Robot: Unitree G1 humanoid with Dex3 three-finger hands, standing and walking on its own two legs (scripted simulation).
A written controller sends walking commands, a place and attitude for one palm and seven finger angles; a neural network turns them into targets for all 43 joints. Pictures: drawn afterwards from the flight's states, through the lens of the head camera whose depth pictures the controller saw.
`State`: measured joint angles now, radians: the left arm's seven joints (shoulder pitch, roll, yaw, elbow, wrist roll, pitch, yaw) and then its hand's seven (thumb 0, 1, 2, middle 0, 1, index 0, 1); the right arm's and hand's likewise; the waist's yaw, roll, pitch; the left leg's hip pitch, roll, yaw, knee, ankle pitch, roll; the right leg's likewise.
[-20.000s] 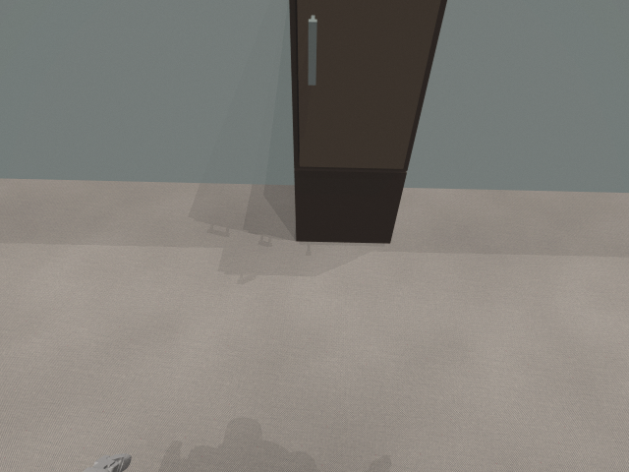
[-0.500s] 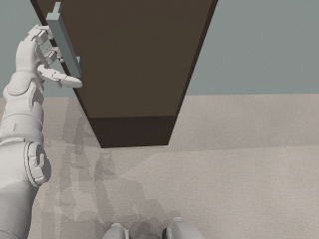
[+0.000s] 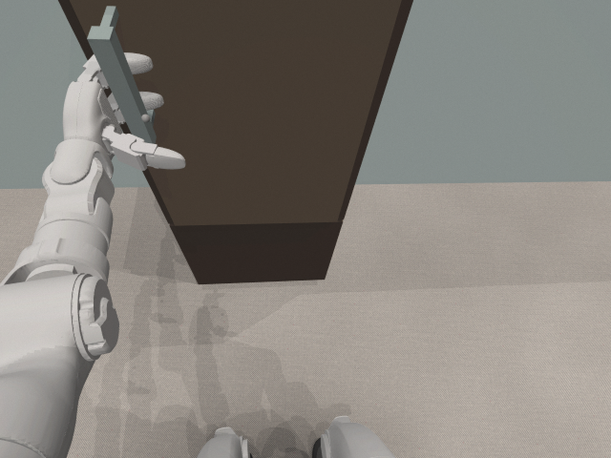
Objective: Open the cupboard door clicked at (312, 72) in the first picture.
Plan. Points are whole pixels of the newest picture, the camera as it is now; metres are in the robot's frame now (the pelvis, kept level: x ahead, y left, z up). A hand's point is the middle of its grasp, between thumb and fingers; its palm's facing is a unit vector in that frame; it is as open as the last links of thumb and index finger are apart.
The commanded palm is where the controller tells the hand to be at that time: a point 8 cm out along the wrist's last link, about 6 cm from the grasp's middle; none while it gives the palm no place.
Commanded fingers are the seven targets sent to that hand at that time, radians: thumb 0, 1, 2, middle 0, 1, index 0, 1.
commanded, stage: slide the fingers in behind the handle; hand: left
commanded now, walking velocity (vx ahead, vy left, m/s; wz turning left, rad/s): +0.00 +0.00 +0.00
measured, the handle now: (130, 84) +0.58 +0.17 +0.12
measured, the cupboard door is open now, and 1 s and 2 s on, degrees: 0 0 25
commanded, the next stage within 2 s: close the thumb around the handle in 0.44 s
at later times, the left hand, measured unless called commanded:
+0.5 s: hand (142, 119) +0.52 +0.15 +0.11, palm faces -0.05 -1.00 +0.00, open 14.0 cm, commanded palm +0.50 +0.20 +0.11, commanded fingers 0.00 -0.50 0.30 -0.30 -1.20 -0.30 -1.20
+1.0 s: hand (143, 119) +0.52 +0.15 +0.11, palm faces -0.04 -1.00 -0.01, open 8.4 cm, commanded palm +0.50 +0.19 +0.11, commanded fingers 0.00 0.84 0.88 -0.40 -1.34 -0.40 -1.34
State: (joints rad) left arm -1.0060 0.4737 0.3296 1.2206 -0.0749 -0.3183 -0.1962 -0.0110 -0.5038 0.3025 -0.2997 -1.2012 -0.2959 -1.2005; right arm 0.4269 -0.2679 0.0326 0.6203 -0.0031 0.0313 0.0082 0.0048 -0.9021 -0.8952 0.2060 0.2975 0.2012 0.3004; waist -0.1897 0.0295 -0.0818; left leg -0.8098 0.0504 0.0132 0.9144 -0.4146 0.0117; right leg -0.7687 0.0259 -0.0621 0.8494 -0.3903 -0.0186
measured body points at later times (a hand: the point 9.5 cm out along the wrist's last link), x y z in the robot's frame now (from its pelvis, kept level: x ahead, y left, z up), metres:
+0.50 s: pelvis +0.00 +0.00 +0.00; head +0.10 +0.02 +0.44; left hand +0.51 +0.21 +0.12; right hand -0.01 -0.26 -0.11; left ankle +0.01 +0.11 -0.69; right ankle +0.01 -0.11 -0.69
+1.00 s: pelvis +0.00 +0.01 +0.00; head +0.10 +0.02 +0.44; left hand +0.52 +0.21 +0.11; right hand -0.02 -0.25 -0.11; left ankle +0.01 +0.11 -0.69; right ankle +0.01 -0.11 -0.69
